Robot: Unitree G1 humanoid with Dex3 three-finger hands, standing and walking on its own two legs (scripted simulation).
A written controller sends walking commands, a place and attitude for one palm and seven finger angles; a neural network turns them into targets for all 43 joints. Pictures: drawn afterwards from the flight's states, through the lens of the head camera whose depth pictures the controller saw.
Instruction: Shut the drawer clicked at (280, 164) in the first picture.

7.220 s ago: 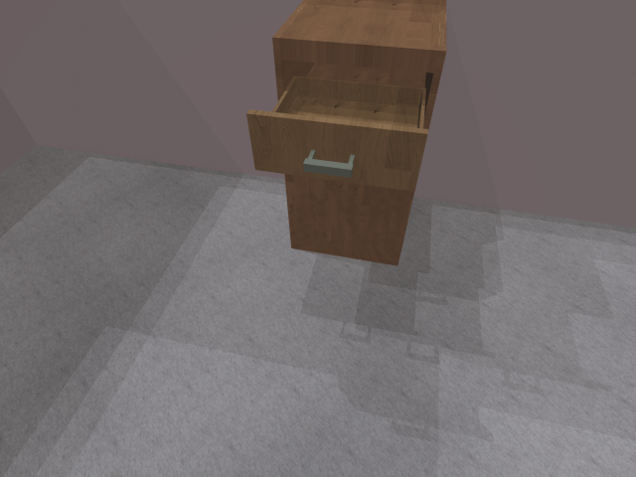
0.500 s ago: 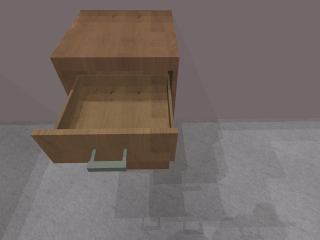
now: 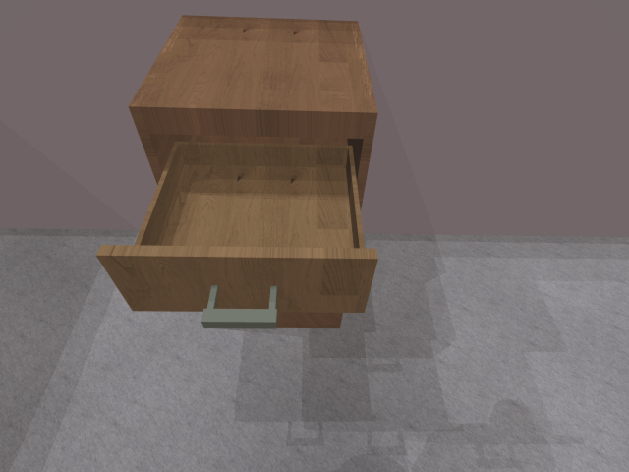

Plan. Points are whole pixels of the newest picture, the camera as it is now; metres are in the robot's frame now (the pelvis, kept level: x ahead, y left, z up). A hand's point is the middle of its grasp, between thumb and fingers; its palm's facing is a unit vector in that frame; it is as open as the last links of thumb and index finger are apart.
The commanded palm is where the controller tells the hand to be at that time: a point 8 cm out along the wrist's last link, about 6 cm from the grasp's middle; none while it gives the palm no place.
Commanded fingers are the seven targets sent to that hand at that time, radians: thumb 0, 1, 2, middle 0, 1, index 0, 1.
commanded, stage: come to a stop and stand still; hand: left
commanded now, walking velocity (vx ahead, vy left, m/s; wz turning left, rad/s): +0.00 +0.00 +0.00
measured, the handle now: (242, 305) +0.36 +0.14 -0.05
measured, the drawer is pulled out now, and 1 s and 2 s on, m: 0.30 0.30 0.30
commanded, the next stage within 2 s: look again from close up in 0.16 s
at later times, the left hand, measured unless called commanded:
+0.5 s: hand out of the picture -0.01 +0.16 -0.18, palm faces +0.00 -0.99 -0.16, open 7.4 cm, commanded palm none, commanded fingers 0.00 0.90 0.90 -0.20 -0.30 -0.20 -0.30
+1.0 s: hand out of the picture +0.00 +0.15 -0.18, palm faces +0.01 -0.99 -0.16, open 7.4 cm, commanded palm none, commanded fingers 0.00 0.90 0.90 -0.20 -0.30 -0.20 -0.30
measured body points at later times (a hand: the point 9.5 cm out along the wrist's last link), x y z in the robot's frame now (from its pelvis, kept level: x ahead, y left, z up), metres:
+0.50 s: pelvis +0.02 +0.00 +0.00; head +0.03 +0.01 +0.45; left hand -0.01 +0.21 -0.16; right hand +0.02 -0.23 -0.15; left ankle +0.04 +0.06 -0.74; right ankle -0.04 -0.13 -0.74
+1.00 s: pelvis +0.03 -0.01 +0.00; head +0.04 +0.00 +0.45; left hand +0.00 +0.20 -0.16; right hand +0.01 -0.22 -0.16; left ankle +0.04 +0.06 -0.74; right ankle -0.04 -0.13 -0.74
